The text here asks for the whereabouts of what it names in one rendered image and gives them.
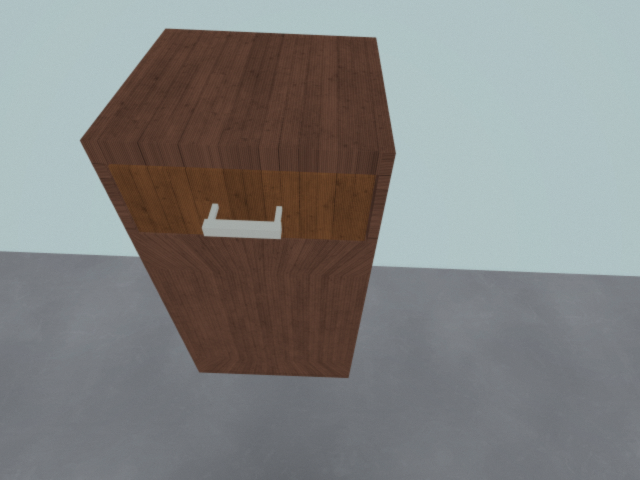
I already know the cabinet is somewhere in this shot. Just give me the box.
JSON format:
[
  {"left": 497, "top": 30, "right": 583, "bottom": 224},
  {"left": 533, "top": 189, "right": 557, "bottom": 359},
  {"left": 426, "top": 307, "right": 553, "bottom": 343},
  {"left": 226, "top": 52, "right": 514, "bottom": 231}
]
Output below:
[{"left": 80, "top": 29, "right": 396, "bottom": 378}]

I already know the drawer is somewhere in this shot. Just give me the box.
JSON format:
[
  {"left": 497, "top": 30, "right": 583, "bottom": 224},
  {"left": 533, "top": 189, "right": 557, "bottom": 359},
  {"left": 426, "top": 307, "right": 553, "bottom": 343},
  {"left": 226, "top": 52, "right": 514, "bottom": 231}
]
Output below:
[{"left": 108, "top": 164, "right": 376, "bottom": 241}]

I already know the handle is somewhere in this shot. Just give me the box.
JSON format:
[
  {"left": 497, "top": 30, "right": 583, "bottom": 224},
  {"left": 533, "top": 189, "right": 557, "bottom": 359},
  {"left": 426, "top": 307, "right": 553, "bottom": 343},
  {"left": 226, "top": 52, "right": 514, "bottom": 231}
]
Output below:
[{"left": 202, "top": 204, "right": 282, "bottom": 239}]

